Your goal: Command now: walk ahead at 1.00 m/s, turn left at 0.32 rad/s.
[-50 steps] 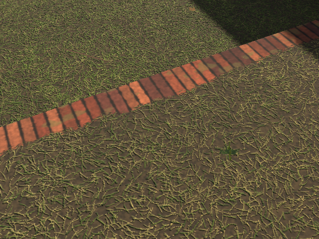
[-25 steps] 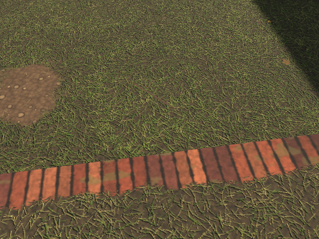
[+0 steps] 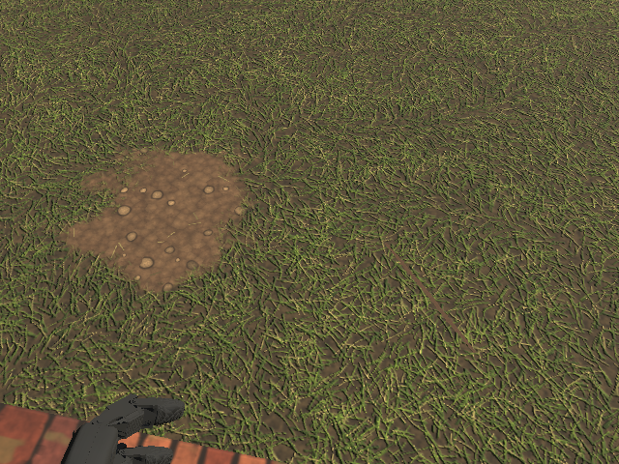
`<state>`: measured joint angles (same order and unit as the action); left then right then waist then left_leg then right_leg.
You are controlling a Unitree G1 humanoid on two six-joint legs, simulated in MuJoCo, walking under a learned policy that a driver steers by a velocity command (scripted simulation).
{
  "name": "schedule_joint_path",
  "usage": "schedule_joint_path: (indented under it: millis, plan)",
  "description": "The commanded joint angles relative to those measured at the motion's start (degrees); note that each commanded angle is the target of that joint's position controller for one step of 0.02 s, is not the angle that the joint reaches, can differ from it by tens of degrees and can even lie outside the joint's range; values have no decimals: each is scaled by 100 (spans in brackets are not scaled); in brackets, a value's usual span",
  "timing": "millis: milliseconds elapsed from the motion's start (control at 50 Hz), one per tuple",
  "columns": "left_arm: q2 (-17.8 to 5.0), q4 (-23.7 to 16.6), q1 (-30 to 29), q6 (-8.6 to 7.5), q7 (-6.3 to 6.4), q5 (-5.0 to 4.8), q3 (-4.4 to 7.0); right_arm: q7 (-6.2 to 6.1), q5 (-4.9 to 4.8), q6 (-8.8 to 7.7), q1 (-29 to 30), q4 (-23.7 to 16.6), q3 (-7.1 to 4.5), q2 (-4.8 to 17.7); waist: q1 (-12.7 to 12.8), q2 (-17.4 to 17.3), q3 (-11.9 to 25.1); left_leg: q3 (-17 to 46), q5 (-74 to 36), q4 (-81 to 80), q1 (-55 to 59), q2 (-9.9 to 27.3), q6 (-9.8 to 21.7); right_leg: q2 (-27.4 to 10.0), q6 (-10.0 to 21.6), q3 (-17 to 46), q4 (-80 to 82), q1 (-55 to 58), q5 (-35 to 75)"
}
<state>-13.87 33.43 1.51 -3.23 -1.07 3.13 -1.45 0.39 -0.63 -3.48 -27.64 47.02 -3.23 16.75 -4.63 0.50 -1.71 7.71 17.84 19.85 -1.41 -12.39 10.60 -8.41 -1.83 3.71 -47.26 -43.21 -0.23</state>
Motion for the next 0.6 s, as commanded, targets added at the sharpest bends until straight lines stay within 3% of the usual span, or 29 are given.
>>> schedule_joint_path:
  millis: [20,60,80,100,120,140,160,180,200,220,240,280,300,320,340,360,380,400,420,440,460,480,500,520,560,600]
  plan:
    - [-408,-251,-446,-33,-81,-117,94,44,-59,-206,-6,-334,-168,825,-145,-107,-246,703,-3364,-1052,-1043,1296,197,500,306,-807,1147,1500,1331]
    - [-588,-252,-483,-14,-68,-169,161,25,56,-201,-49,-222,-185,1008,-120,-358,-181,409,-4584,-900,-371,1500,-5,703,514,-878,1196,1738,839]
    - [-772,-185,-270,-15,-54,-179,237,-10,113,-185,0,-185,-201,1132,47,-407,-68,232,-5613,-591,117,1613,-131,899,650,-940,1296,1862,286]
    - [-1035,89,506,-41,-42,-193,386,-57,205,-170,198,-221,-206,1252,431,-573,414,-29,-7273,93,197,1721,-276,1272,768,-1229,731,2705,143]
    - [-1279,481,1856,-23,6,-269,532,-123,286,-141,623,-306,-242,1388,1186,-767,819,-181,-7996,1439,-16,1791,-416,1407,874,-1068,457,3714,-598]
    - [-1450,916,3482,26,73,-368,676,-179,308,-97,1390,-440,-292,1488,2240,-567,1140,-368,-7660,3516,-733,1677,-536,1215,1091,-817,857,4927,-799]
    - [-1602,1068,3985,84,121,-338,701,-216,365,-97,1392,-506,-152,769,2201,450,1304,-689,-2572,6234,-1709,982,-543,315,1306,604,1361,5549,-1925]
    - [-1573,937,3265,64,20,-150,638,-148,235,-172,283,-677,64,51,764,1684,1357,-208,1371,7323,-3814,336,-790,-740,1969,3666,1601,6597,-775]
    - [-1371,743,2545,62,-32,-255,667,-138,246,-240,504,-795,138,356,806,1032,1172,-16,626,7058,-4666,694,-777,-939,2536,4545,2669,6245,-1380]
    - [-1145,640,2258,34,-40,-311,659,-99,324,-272,1153,-795,70,791,813,63,510,89,-11,6300,-4378,1123,-820,-800,2526,3919,2954,5123,-1665]
    - [-1076,734,2166,19,-57,-294,641,-87,351,-252,1490,-850,31,871,681,-279,28,-9,-81,5624,-4007,1289,-828,-516,2358,3440,3024,4199,-1576]
    - [-1017,878,2238,-64,-31,-324,579,-56,467,-20,1667,-970,77,728,383,-224,-337,-71,18,4591,-3523,1481,-1047,6,2119,2780,3064,3187,-1061]
    - [-1068,925,2312,-90,-27,-369,584,-37,463,91,1677,-984,105,705,329,-13,-384,-119,20,4109,-3313,1549,-1152,190,2103,2526,3220,2916,-845]
    - [-1153,938,2300,-100,-33,-391,626,-13,472,155,1860,-1069,110,685,331,-27,-434,-222,-79,3678,-3275,1567,-1258,245,2132,2361,3205,2777,-145]
    - [-1307,999,2460,-81,-22,-362,684,52,520,162,2131,-1164,183,576,437,71,-310,-495,-167,3498,-3168,1510,-1261,276,2154,2239,3292,2722,349]
    - [-1322,1019,2523,-77,-7,-349,702,108,505,173,2317,-1254,239,422,529,144,-277,-686,-554,3310,-2959,1490,-1256,401,2059,1970,3302,2566,921]
    - [-1371,1093,2736,-109,-14,-310,720,162,487,123,2231,-1058,211,396,644,123,-15,-742,-1807,3603,-2850,1542,-1085,375,1958,1798,3040,2748,1354]
    - [-1321,1355,3382,-147,68,-319,697,121,386,39,2992,-1284,83,665,996,-40,-91,-324,-2383,3184,-4071,1673,-964,429,1812,2100,2706,3714,662]
    - [-1192,1508,3411,-188,123,-348,659,151,389,-6,3338,-1465,110,643,1026,-189,-282,-458,-2956,2255,-3996,1524,-981,722,1636,1969,2676,3362,-347]
    - [-1104,1510,3398,-190,128,-360,616,212,431,-44,3507,-1474,174,362,1187,-142,-174,-593,-3656,2037,-3458,1379,-951,810,1572,1995,2545,3117,-575]
    - [-1093,1527,3359,-183,137,-362,610,259,410,-67,3517,-1463,200,237,1228,8,-86,-631,-4063,1938,-3151,1274,-922,845,1545,2019,2353,2971,-629]
    - [-1127,1559,3415,-153,149,-347,602,282,378,-69,3539,-1453,189,231,1260,209,-24,-649,-4118,1943,-2940,1203,-926,852,1532,2065,2173,2911,-664]
    - [-1120,1574,3475,-147,131,-275,598,292,373,-84,3681,-1517,172,237,1367,363,-80,-673,-4056,1967,-2993,1148,-925,821,1550,2185,2044,3033,-548]
    - [-1057,1679,3538,-78,145,-186,590,287,299,-90,3887,-1682,181,181,1360,570,-162,-674,-4031,1816,-2850,1135,-870,852,1437,2097,1715,2958,-383]
    - [-1050,1724,3614,-39,194,-109,614,234,307,-213,3903,-1726,151,257,1440,536,-250,-608,-3749,1368,-2769,1111,-942,910,1305,2266,1282,3434,1]
    - [-1035,1671,3235,23,293,-101,624,143,270,-384,3191,-1452,93,292,1134,301,-149,-391,-3876,255,-1616,1212,-1108,1172,1099,2096,209,3393,33]
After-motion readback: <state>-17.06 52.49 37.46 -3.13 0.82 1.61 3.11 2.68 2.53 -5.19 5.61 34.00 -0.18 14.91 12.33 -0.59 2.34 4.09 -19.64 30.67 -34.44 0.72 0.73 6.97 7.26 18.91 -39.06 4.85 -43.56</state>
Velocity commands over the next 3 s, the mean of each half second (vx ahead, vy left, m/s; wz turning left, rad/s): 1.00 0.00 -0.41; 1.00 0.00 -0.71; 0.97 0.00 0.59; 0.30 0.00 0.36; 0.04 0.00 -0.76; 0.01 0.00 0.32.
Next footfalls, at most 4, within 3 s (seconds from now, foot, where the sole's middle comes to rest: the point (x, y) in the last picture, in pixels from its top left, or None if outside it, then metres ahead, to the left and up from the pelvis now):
0.16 right None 0.32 -0.13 -0.77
0.68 left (295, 361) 0.81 0.00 -0.96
1.02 right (405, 282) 1.04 -0.34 -0.95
1.44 left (395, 168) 1.52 -0.40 -0.95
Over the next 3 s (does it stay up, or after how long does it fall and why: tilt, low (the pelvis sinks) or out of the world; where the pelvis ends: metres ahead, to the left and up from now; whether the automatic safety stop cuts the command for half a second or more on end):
stays up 1.72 -0.42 -0.19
